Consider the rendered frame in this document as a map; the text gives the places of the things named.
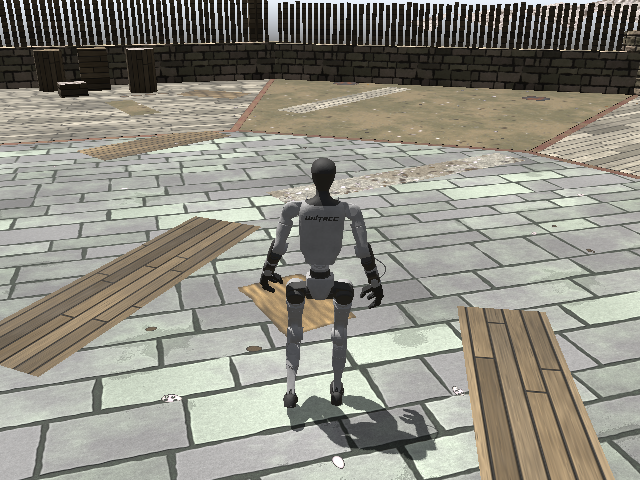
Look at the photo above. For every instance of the robot right upper arm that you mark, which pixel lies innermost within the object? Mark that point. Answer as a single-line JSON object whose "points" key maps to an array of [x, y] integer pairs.
{"points": [[353, 212]]}

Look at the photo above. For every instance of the left robot hand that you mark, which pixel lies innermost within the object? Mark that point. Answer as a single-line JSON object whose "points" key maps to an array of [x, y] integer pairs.
{"points": [[264, 281]]}

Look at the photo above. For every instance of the robot right forearm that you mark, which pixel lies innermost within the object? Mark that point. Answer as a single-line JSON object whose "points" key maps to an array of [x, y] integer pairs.
{"points": [[370, 269]]}

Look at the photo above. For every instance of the robot left forearm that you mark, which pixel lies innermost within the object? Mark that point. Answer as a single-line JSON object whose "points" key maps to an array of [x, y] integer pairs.
{"points": [[271, 261]]}

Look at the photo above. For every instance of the robot left shin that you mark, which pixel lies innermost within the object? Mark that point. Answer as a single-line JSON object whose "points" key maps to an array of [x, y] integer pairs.
{"points": [[292, 361]]}

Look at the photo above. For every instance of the robot left upper arm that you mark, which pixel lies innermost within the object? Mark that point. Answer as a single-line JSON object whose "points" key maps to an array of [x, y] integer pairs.
{"points": [[290, 210]]}

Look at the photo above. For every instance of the right robot foot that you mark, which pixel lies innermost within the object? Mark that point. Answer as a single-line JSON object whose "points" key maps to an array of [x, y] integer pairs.
{"points": [[336, 397]]}

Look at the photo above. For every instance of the right robot hand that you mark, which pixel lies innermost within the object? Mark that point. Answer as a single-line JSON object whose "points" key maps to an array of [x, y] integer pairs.
{"points": [[376, 292]]}

